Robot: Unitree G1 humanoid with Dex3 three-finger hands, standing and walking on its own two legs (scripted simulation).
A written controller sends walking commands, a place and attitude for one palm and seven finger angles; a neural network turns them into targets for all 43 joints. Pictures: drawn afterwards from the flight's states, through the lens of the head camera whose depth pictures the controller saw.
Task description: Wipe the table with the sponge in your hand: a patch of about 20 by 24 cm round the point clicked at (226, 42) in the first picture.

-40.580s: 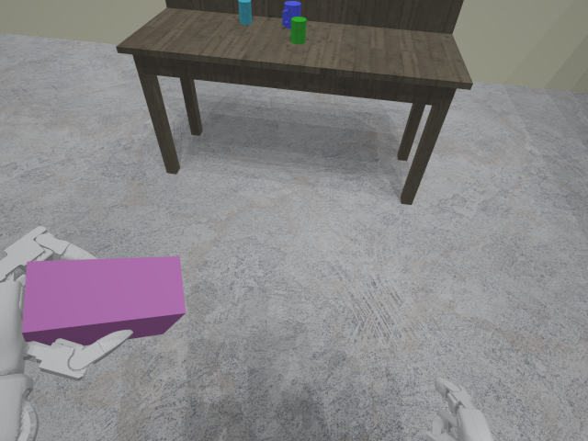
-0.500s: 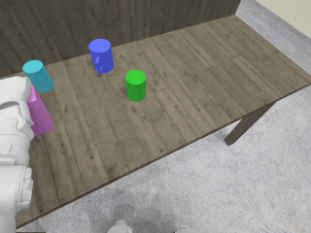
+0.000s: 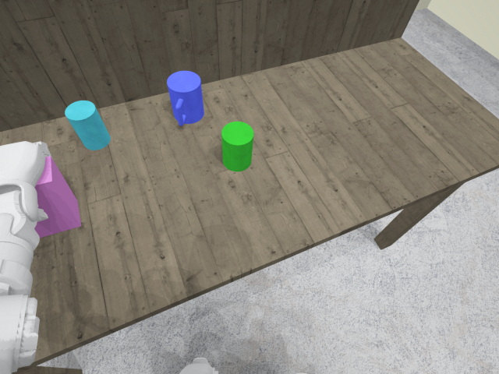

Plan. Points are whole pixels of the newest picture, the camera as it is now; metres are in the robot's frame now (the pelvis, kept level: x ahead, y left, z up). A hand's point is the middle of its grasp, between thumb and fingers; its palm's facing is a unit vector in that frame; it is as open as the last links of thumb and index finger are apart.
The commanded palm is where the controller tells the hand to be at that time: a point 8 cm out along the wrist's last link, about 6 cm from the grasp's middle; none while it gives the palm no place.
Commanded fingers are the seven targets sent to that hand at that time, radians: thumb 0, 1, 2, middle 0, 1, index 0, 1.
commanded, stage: wipe back along the first lane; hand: left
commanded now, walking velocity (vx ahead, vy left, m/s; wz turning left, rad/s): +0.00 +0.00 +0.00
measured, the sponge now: (38, 209) +0.38 +0.39 -0.03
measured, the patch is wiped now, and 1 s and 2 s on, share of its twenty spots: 1.00 1.00 1.00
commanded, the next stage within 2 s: lift the sponge slowly off the table in 1.52 s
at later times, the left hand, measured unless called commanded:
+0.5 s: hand (31, 210) +0.35 +0.36 +0.02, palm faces -0.10 +0.02 -0.99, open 9.8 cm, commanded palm +0.32 +0.33 +0.05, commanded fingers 0.00 0.10 1.30 -1.20 -1.60 -1.20 -1.60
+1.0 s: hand (36, 240) +0.31 +0.33 +0.02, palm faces -0.06 -0.01 -1.00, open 9.8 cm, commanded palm +0.27 +0.31 +0.05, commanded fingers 0.00 0.10 1.30 -1.20 -1.60 -1.20 -1.60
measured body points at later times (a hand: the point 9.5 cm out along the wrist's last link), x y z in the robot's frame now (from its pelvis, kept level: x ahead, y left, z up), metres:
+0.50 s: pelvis -0.01 +0.00 +0.00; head +0.05 +0.01 +0.45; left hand +0.36 +0.36 +0.08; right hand +0.10 -0.26 -0.12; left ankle +0.01 +0.11 -0.70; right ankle -0.02 -0.15 -0.70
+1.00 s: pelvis +0.00 +0.00 +0.01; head +0.03 -0.01 +0.46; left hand +0.30 +0.33 +0.08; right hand +0.16 -0.25 -0.10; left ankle +0.01 +0.11 -0.70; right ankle -0.02 -0.15 -0.70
